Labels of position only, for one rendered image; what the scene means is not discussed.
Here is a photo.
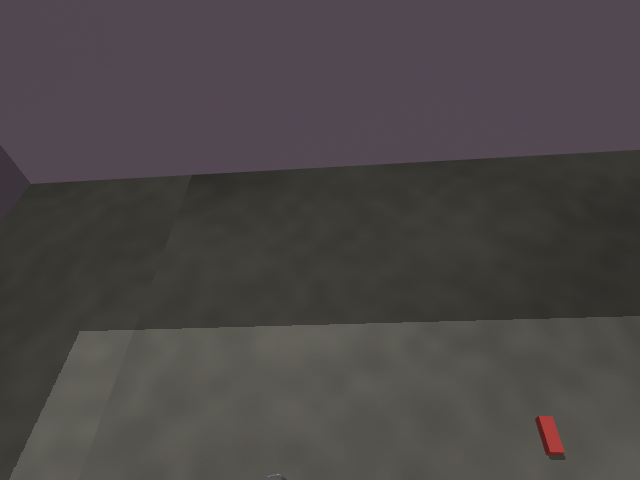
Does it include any small box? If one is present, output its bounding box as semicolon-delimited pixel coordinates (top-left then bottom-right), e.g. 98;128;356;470
535;416;565;456

